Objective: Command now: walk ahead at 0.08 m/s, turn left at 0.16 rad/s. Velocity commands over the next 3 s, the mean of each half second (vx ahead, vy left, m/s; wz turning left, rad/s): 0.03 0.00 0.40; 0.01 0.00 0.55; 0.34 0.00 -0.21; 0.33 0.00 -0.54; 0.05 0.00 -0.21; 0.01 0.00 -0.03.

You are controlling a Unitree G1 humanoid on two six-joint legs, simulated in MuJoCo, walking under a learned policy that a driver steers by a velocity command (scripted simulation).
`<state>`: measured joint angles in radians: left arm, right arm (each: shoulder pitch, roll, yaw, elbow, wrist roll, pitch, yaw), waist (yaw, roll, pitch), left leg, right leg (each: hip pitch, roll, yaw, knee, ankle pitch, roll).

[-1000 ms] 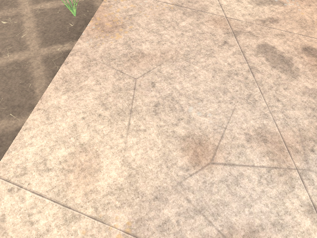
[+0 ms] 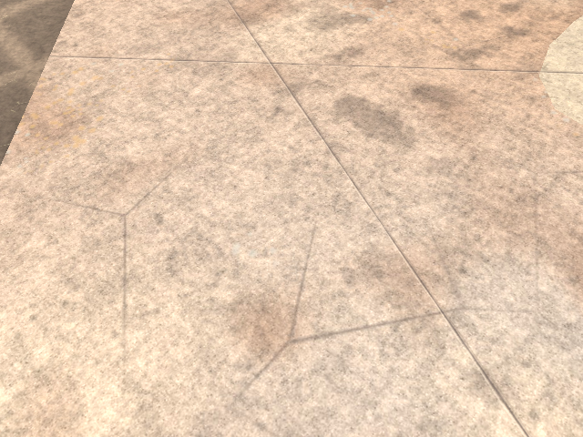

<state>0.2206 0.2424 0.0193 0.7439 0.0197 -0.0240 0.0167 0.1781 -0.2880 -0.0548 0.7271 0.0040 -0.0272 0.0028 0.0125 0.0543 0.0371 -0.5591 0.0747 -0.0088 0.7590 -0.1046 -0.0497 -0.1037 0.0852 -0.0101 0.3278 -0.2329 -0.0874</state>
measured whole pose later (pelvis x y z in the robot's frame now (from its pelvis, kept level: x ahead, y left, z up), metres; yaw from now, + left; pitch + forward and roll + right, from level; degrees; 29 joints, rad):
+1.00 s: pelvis +0.09 -0.01 -0.01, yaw +33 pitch +1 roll +0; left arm 0.17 0.30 0.07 0.70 -0.02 0.02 0.02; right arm 0.14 -0.29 -0.07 0.60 0.02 0.07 0.01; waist 0.03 -0.01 0.06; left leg -0.30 0.02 0.03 0.62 -0.35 -0.03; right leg -0.24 -0.09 -0.14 0.49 -0.26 0.01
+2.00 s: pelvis +0.48 +0.15 -0.02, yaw +4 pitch +2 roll -1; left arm 0.28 0.32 0.08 0.70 -0.02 0.01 0.03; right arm 0.09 -0.29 -0.03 0.65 -0.01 -0.09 0.00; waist 0.06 0.04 0.03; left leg -0.49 -0.01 -0.08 0.48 0.03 -0.04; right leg -0.18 0.14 0.20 0.55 -0.39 -0.05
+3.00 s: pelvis +0.57 +0.14 -0.01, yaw +0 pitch -2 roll +0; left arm 0.26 0.22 0.03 0.86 0.01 -0.01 0.02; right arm 0.16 -0.24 -0.04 0.95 0.00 0.01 -0.04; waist -0.01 0.01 0.04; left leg -0.25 0.01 -0.02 0.50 -0.22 -0.03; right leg -0.14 0.03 0.04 0.51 -0.34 -0.02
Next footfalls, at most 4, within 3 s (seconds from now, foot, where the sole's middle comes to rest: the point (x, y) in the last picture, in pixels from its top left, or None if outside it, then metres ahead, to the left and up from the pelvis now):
0.20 left None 0.13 0.12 -0.78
0.58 right None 0.20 -0.11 -0.78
1.02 left None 0.05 0.11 -0.78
1.56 right None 0.45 0.05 -0.78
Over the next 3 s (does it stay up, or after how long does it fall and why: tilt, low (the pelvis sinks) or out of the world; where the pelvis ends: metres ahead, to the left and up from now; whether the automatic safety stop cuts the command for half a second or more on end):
stays up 0.57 0.14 -0.01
